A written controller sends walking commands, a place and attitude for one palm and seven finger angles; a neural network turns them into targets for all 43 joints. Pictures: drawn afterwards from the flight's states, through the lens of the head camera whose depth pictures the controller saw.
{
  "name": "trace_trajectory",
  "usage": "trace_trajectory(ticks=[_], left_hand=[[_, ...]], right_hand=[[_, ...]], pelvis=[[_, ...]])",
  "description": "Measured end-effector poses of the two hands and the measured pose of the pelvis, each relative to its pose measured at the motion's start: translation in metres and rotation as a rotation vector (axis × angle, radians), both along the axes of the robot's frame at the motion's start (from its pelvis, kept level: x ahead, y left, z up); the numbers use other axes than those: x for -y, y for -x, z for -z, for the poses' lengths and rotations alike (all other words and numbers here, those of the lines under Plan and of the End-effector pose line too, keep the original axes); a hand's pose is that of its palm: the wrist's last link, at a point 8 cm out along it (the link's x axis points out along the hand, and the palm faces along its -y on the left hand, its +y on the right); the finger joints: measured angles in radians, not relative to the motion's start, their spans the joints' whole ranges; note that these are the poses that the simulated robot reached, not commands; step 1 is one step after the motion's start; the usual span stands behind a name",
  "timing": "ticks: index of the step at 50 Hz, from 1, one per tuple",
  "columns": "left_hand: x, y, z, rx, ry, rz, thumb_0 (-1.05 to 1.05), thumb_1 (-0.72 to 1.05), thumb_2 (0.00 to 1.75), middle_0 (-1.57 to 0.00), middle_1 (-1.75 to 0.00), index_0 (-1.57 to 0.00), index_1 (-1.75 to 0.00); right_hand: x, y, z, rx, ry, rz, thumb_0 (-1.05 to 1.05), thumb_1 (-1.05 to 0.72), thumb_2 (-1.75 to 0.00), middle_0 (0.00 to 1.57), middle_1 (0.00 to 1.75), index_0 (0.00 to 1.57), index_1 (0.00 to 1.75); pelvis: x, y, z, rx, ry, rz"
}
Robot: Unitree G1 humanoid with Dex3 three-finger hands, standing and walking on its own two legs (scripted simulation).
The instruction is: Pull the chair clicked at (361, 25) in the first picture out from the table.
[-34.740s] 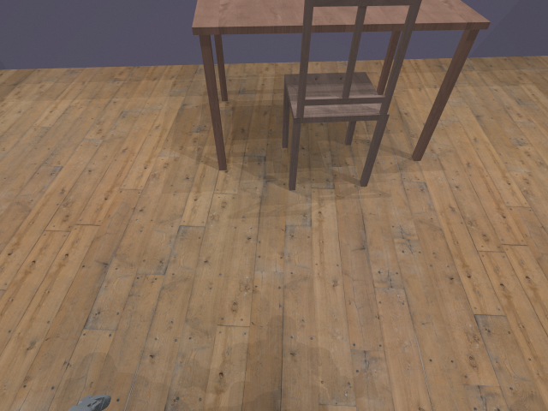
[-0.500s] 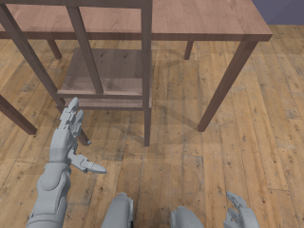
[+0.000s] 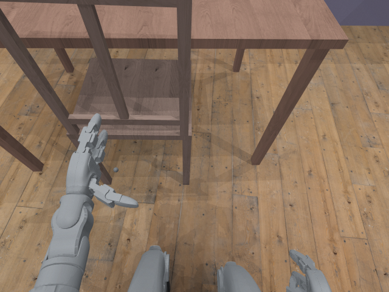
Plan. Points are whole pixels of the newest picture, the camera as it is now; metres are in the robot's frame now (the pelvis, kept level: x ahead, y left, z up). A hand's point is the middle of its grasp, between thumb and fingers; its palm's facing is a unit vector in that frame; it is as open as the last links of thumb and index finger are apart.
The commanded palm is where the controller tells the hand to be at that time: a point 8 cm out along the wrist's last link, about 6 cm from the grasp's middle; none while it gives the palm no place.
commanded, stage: aim the fingers beside a spindle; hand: left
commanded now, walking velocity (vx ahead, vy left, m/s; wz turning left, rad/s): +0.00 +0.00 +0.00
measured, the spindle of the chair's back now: (109, 73) +0.60 +0.23 +0.05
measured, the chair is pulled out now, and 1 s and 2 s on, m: -0.09 -0.09 -0.09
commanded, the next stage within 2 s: push the fingers through the gap in 0.70 s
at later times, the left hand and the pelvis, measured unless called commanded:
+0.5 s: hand (113, 170) +0.35 +0.18 +0.02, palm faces +0.03 -1.00 -0.02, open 16.9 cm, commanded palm +0.33 +0.23 +0.03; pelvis +0.00 +0.00 +0.00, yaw +0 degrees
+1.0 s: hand (116, 163) +0.36 +0.17 +0.03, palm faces +0.03 -1.00 -0.03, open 16.9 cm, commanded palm +0.35 +0.22 +0.03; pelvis +0.00 +0.00 +0.00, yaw +0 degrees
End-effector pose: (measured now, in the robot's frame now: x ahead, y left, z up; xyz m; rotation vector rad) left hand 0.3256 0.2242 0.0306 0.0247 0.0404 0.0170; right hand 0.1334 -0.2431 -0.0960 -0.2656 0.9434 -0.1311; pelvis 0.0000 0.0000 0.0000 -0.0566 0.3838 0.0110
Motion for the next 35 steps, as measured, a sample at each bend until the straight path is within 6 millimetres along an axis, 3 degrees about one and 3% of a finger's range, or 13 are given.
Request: trace_trajectory(ticks=[18, 35], left_hand=[[-0.001, -0.004, 0.001, 0.001, -0.003, -0.012, -0.02, -0.50, 0.30, -0.06, -0.08, -0.06, -0.08], [-0.007, 0.001, 0.004, 0.004, 0.009, -0.008, -0.02, -0.50, 0.30, -0.06, -0.08, -0.06, -0.08]], right_hand=[[0.001, 0.009, 0.002, -0.030, -0.008, 0.013, 0.01, -0.90, -0.90, 0.20, 0.30, 0.20, 0.30], [0.000, 0.003, 0.000, -0.014, 0.007, 0.002, 0.01, -0.90, -0.90, 0.20, 0.30, 0.20, 0.30]], pelvis=[[0.000, 0.000, -0.001, 0.000, -0.003, 0.005], [-0.002, 0.002, 0.000, 0.001, 0.004, -0.001]])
